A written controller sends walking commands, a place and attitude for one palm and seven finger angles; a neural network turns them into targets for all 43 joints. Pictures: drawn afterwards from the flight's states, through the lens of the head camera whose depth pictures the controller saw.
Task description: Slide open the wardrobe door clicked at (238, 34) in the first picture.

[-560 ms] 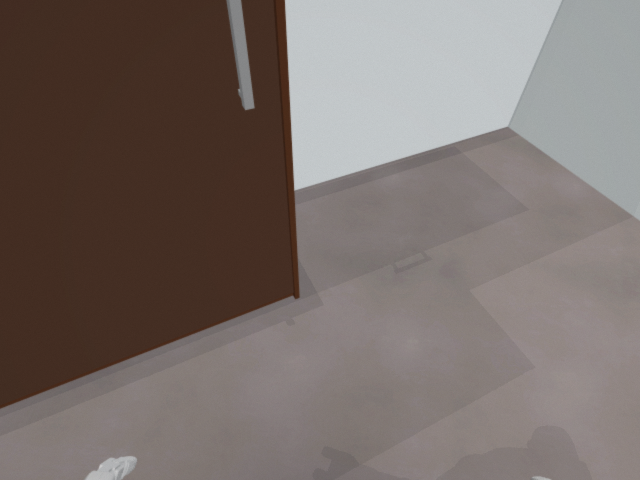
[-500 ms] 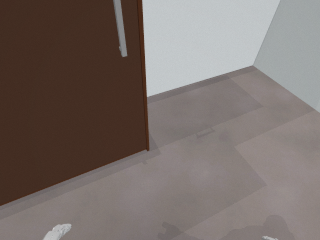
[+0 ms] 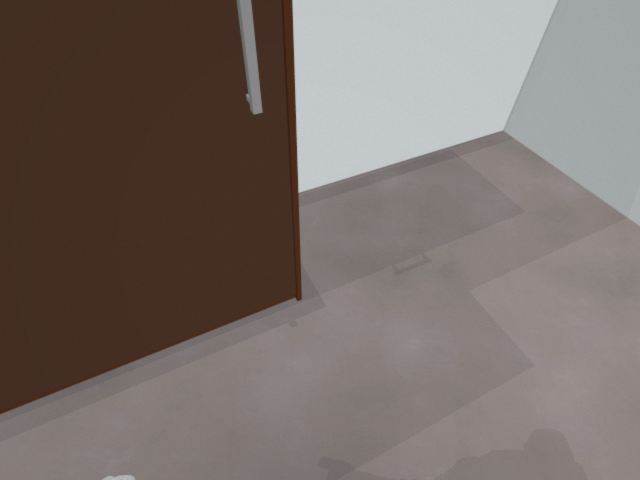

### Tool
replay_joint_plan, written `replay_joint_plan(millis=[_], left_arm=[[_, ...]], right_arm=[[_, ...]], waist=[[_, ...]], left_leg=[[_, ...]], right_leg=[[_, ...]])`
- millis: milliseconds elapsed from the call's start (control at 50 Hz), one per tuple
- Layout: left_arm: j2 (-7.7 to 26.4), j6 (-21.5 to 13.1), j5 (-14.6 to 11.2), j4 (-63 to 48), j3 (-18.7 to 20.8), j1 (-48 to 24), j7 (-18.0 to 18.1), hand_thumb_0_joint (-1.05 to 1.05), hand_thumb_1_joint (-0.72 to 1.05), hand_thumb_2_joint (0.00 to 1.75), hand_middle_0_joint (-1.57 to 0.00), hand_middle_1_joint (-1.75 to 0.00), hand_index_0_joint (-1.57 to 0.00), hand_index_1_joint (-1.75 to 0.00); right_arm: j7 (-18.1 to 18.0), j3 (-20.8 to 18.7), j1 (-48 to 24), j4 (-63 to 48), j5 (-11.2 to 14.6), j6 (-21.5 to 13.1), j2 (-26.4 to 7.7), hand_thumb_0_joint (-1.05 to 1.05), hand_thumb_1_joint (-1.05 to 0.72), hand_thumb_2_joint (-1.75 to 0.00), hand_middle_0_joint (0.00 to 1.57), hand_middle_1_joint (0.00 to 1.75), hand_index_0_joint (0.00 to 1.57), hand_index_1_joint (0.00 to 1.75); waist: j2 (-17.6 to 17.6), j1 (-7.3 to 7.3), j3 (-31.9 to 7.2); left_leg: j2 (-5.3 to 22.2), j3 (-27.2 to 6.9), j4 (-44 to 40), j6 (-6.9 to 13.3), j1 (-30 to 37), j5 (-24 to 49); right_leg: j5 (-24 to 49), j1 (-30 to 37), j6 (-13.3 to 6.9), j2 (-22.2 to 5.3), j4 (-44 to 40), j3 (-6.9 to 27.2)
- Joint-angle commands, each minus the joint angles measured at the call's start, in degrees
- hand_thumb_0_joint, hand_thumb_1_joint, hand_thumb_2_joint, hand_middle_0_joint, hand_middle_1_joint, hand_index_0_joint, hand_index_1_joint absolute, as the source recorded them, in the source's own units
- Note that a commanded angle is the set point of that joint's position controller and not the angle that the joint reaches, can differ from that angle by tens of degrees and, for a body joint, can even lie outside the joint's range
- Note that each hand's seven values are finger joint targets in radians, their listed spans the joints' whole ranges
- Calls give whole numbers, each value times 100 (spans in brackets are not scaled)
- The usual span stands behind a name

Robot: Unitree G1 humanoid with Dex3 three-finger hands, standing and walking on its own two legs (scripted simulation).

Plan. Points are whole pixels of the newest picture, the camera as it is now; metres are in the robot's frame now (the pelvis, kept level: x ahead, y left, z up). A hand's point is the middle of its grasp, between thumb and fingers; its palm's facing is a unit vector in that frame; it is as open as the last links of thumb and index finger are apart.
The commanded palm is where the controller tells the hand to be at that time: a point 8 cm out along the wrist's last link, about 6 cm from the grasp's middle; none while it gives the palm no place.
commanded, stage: stand and wait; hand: right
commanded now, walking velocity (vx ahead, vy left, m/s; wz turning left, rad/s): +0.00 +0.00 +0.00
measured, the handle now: (245, 41) +0.79 +0.18 +0.19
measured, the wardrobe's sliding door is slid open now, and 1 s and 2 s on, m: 0.00 0.00 0.00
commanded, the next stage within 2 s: look at it before walking up in 0.42 s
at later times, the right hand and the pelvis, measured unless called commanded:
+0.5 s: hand out of the picture +0.07 -0.24 -0.15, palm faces -0.02 +0.94 -0.33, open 7.4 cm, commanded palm none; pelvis -0.01 +0.01 +0.00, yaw +0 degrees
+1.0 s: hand out of the picture +0.08 -0.23 -0.15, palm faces -0.02 +0.94 -0.33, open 7.4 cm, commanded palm none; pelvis +0.00 +0.01 +0.00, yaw +0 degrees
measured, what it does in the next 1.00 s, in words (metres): stands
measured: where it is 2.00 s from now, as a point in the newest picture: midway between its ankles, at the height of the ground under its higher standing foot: outside the picture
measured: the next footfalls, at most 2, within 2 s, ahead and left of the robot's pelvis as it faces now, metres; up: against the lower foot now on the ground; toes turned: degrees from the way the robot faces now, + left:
none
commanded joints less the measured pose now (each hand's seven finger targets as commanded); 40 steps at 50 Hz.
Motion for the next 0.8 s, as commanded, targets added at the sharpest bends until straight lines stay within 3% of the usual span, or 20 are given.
replay_joint_plan(millis=[0,280,420,780], left_arm=[[1140,-191,-25,-367,209,-342,66,0,90,90,-20,-30,-20,-30],[1132,-185,-22,-144,178,-210,50,0,90,90,-20,-30,-20,-30],[1117,-214,-34,-123,179,-147,57,0,90,90,-20,-30,-20,-30],[1109,-209,-33,-97,174,-192,76,0,90,90,-20,-30,-20,-30]], right_arm=[[-72,-233,-366,-401,-16,-170,-1164,0,-90,-90,20,30,20,30],[-55,-223,-397,-250,-25,-168,-1158,0,-90,-90,20,30,20,30],[-63,-231,-388,-242,-26,-185,-1123,0,-90,-90,20,30,20,30],[-64,-229,-368,-190,-26,-194,-1116,0,-90,-90,20,30,20,30]], waist=[[-48,51,-454],[49,55,-158],[23,49,-398],[-9,56,-384]], left_leg=[[647,-562,-385,242,136,1184],[616,-671,-668,234,-98,331],[619,-587,-544,231,109,828],[620,-593,-551,234,95,1180]], right_leg=[[1002,95,-163,-639,-410,462],[460,-95,-129,-635,-603,518],[808,-36,-129,-683,-562,513],[1031,130,-102,-705,-567,464]])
